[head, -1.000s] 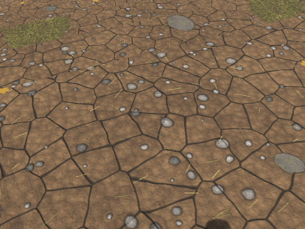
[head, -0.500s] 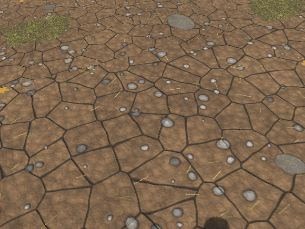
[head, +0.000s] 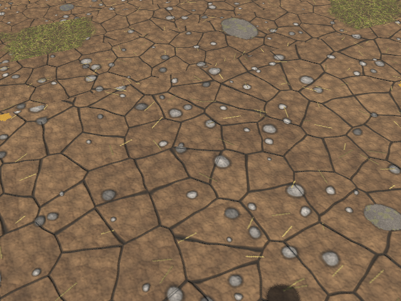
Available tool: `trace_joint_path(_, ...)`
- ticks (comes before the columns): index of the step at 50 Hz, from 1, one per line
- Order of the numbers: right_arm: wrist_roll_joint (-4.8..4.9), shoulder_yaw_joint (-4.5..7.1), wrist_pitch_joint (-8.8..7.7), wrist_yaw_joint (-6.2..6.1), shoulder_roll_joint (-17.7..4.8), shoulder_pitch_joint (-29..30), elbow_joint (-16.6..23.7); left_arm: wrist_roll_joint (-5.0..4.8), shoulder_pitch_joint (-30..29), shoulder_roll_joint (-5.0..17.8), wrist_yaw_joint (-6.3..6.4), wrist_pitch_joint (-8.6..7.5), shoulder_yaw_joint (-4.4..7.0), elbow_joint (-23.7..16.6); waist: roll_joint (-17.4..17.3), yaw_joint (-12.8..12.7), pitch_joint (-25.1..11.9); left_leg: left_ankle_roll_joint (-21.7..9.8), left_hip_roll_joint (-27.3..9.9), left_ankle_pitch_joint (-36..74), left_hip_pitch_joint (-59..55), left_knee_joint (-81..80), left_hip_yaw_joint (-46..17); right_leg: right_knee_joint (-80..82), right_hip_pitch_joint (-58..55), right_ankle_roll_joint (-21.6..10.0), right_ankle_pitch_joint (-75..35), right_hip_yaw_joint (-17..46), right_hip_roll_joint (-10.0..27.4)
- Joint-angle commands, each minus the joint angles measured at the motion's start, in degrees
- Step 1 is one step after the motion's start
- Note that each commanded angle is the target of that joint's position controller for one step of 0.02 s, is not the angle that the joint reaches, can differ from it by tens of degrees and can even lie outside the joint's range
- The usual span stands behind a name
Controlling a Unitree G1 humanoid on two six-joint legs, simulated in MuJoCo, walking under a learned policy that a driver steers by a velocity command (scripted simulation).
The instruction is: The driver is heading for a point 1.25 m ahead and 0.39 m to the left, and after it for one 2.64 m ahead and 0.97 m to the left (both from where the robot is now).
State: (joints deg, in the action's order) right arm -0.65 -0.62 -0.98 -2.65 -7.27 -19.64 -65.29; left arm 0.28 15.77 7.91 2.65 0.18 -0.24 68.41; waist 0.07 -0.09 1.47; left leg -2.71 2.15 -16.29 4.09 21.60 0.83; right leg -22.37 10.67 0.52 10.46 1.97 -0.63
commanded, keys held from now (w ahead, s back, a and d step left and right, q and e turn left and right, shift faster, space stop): shift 0.64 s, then w+shift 0.36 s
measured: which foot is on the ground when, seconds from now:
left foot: down 0.00-1.00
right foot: down 0.00-0.68, up 0.70-1.00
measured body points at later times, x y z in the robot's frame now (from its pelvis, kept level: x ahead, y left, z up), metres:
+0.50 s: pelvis +0.01 +0.01 +0.00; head +0.02 +0.02 +0.45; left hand -0.02 +0.22 -0.17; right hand -0.03 -0.20 -0.16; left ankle -0.05 +0.09 -0.74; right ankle +0.02 -0.13 -0.74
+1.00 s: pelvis +0.12 -0.04 -0.01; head +0.13 -0.06 +0.44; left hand +0.28 +0.20 -0.13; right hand +0.00 -0.28 -0.16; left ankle -0.05 +0.09 -0.74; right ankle +0.21 -0.16 -0.73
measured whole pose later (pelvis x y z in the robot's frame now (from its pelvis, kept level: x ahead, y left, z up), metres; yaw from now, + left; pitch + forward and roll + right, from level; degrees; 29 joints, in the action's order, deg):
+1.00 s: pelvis +0.12 -0.04 -0.01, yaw +0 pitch +2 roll +0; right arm -1.0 3.4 -5.4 -1.0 -12.2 -30.8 -63.9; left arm 1.3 5.2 12.4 -2.5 -2.4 3.7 53.6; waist -2.7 3.7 -1.0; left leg -1.3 -1.0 -21.9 -7.9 11.8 -0.3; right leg -35.6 27.6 -3.8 14.1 -5.0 2.6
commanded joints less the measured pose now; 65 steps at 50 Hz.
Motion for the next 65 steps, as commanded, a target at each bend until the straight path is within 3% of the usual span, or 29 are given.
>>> trace_joint_path(1,0.01,0.57,-0.21,-0.14,-4.08,-5.08,0.18,-0.01,3.82,3.94,0.15,-0.14,0.45,-0.18,-0.55,-0.02,3.37,-0.70,-7.19,10.54,5.35,-4.79,-5.72,1.91,-1.50,-1.85,-8.48,4.06,4.88)
trace_joint_path(32,0.07,0.54,-0.56,-0.24,-3.34,-7.16,0.32,-0.10,5.59,2.97,0.33,-0.06,0.14,-0.01,-0.64,0.01,3.75,-0.94,-7.29,15.66,4.04,-4.45,-5.68,0.64,-1.09,-1.13,-8.86,3.17,5.17)
trace_joint_path(33,-0.04,0.67,-0.48,-0.18,-3.60,-8.22,0.16,0.07,5.70,2.55,0.30,0.02,0.02,-0.03,-1.23,0.65,1.82,-1.62,-6.68,4.45,2.92,-6.31,-6.27,-0.06,-0.92,-1.43,-2.27,2.10,3.81)
trace_joint_path(34,0.14,1.94,-0.02,-0.06,-6.71,-9.63,0.18,0.35,4.33,3.57,0.08,0.21,0.60,-1.07,-4.46,1.97,2.50,-3.99,-6.81,-15.12,1.79,-8.16,-9.49,-6.23,3.58,-2.28,10.88,-1.60,-0.08)
trace_joint_path(35,0.06,3.12,0.47,0.23,-9.74,-12.50,-0.05,1.26,0.35,4.88,-0.67,0.40,1.17,-3.34,-8.14,4.12,6.22,-7.40,-11.50,-32.18,1.05,-13.03,-17.18,-13.05,13.17,-2.67,18.88,-4.47,-2.30)
trace_joint_path(36,0.03,3.89,0.64,0.56,-10.86,-14.96,-0.52,2.21,-5.66,4.56,-1.55,0.26,1.18,-7.04,-10.61,6.28,12.16,-10.95,-18.03,-40.40,2.05,-18.28,-24.80,-19.59,21.95,-2.85,19.29,-6.43,-0.17)
trace_joint_path(37,-0.33,3.73,0.24,0.70,-9.22,-14.99,-0.35,2.34,-10.89,4.54,-2.12,-0.28,1.34,-10.23,-8.93,6.68,16.46,-13.09,-21.49,-37.07,2.56,-20.29,-28.71,-25.77,28.91,-2.90,16.25,-4.84,3.06)
trace_joint_path(38,-0.59,3.66,-0.46,0.76,-8.31,-13.85,0.18,2.11,-11.61,4.41,-2.65,-1.07,1.61,-11.37,-5.73,5.27,16.31,-13.32,-21.70,-31.25,-0.03,-20.22,-28.04,-28.54,33.24,-2.81,13.03,-3.54,4.48)
trace_joint_path(40,-0.66,4.12,-2.11,0.90,-8.91,-11.80,1.46,1.89,-8.63,5.02,-3.79,-2.79,2.50,-11.40,-3.13,2.91,10.83,-12.38,-19.97,-21.52,-5.51,-19.26,-23.82,-29.71,34.27,-2.76,8.55,-2.71,5.40)
trace_joint_path(42,-0.27,4.40,-3.49,0.95,-9.53,-10.13,2.61,1.32,-8.88,5.72,-4.54,-3.37,3.29,-12.61,-4.14,1.63,7.76,-11.02,-17.69,-16.45,-5.09,-19.27,-18.80,-27.01,31.10,-2.71,5.63,-3.45,4.95)
trace_joint_path(45,-0.30,4.61,-4.67,1.06,-9.78,-9.71,3.37,1.05,-13.19,5.43,-5.12,-2.94,3.66,-15.84,-6.80,1.76,8.75,-10.01,-16.42,-12.52,-1.50,-19.39,-13.98,-19.05,26.27,-2.73,3.00,-4.64,4.36)
trace_joint_path(48,-0.38,4.95,-5.24,1.53,-11.08,-10.00,3.91,1.00,-15.08,6.18,-5.44,-2.82,4.11,-18.37,-6.78,2.01,9.49,-10.50,-17.61,-9.08,0.94,-18.92,-11.40,-13.64,19.71,-4.18,3.49,-7.52,3.53)
trace_joint_path(49,-0.25,4.99,-5.43,1.77,-11.47,-8.71,4.32,0.86,-12.80,6.41,-5.39,-3.01,4.38,-18.30,-6.42,0.50,9.05,-10.23,-17.48,-3.78,3.35,-16.89,-9.65,-11.86,13.90,-5.09,3.21,-8.87,2.44)
trace_joint_path(50,-0.19,5.11,-5.64,1.99,-12.32,-6.87,4.75,0.77,-6.32,7.21,-5.08,-3.32,5.04,-16.77,-5.80,-3.08,6.69,-9.53,-16.37,9.02,6.59,-10.25,-6.86,-10.46,4.13,-5.84,3.42,-10.79,-0.08)
trace_joint_path(51,-0.55,4.97,-5.78,2.31,-12.54,-5.96,4.92,0.77,4.80,9.39,-4.35,-3.80,6.36,-13.32,-2.25,-8.23,0.90,-8.33,-13.14,23.56,10.77,4.18,-2.43,-9.24,-10.06,-6.66,4.87,-11.71,-2.39)
trace_joint_path(52,-0.92,4.52,-5.80,2.55,-11.97,-4.59,5.89,1.67,18.54,14.55,-3.30,-4.59,8.17,-9.98,5.86,-14.33,-7.35,-6.30,-7.76,22.99,21.33,27.24,2.64,-5.72,-25.90,-8.28,17.01,-1.32,5.02)
trace_joint_path(53,0.46,2.99,-6.47,3.41,-4.46,-6.43,9.35,2.80,23.70,20.62,-3.26,-5.07,8.88,-8.98,22.55,-11.23,-12.41,-4.34,1.68,-11.77,37.28,48.78,0.39,11.33,-32.27,-12.63,50.11,35.75,21.65)
trace_joint_path(54,0.01,3.73,-6.58,3.73,-7.83,-0.60,11.20,2.50,12.45,14.68,-3.44,-4.58,7.03,-11.06,12.44,-6.90,-4.86,-6.18,-0.43,-5.94,42.58,56.76,-7.37,16.09,-22.11,-11.10,48.01,43.46,21.46)
trace_joint_path(55,0.38,3.99,-6.38,4.13,-8.78,0.94,12.20,2.44,5.28,12.99,-3.65,-4.82,6.39,-13.24,5.67,-3.26,-1.45,-6.87,-4.66,0.94,43.04,57.76,-6.92,12.58,-16.11,-9.65,39.36,33.11,21.66)
trace_joint_path(56,0.31,3.94,-6.19,4.51,-8.53,0.39,11.63,1.91,3.48,11.60,-3.98,-5.43,6.00,-13.48,1.04,-1.78,-1.47,-6.63,-7.29,4.84,39.27,54.83,-6.61,13.58,-10.77,-8.76,31.17,24.67,19.60)
trace_joint_path(58,-1.12,3.83,-4.45,5.23,-6.41,-1.02,11.72,1.46,2.36,8.83,-3.59,-6.34,4.78,-12.73,3.52,1.46,0.80,-4.94,-9.04,6.31,35.89,51.84,-6.31,16.07,-4.20,-6.11,24.03,14.05,16.22)
trace_joint_path(59,-1.11,3.83,-3.48,5.61,-5.89,-0.22,12.30,1.24,3.31,7.98,-3.34,-6.73,4.46,-12.10,4.01,1.88,2.55,-4.30,-9.28,7.20,36.66,51.92,-6.06,17.09,-3.03,-5.17,20.40,10.41,15.39)
trace_joint_path(62,-0.34,3.93,-1.76,6.00,-5.89,5.63,14.34,1.03,6.43,8.00,-3.11,-7.58,4.20,-11.30,1.37,1.30,6.27,-3.57,-8.40,13.46,42.40,50.38,-4.19,18.65,-3.07,-2.02,6.75,-0.60,13.19)
trace_joint_path(65,0.43,3.64,-1.65,6.22,-5.96,13.95,17.40,1.22,8.98,7.12,-3.11,-8.27,3.65,-11.18,1.63,-0.38,8.51,-4.17,-6.66,19.73,42.48,41.86,0.56,20.41,-2.98,-0.68,-6.99,-9.81,10.45)
Velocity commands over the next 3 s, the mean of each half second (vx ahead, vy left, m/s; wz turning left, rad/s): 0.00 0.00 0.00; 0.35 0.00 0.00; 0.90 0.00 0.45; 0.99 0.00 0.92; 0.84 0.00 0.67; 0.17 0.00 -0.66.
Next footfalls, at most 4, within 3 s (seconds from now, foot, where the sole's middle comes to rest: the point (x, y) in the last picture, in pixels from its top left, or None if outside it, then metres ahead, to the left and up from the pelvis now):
1.02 right None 0.26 -0.17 -0.78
1.52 left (215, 259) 0.67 -0.03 -0.78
1.94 right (205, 158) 1.15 0.00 -0.78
2.38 left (105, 142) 1.24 0.46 -0.78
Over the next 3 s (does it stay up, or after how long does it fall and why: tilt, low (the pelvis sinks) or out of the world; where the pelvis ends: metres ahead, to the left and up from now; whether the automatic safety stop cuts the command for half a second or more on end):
stays up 1.33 0.44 -0.02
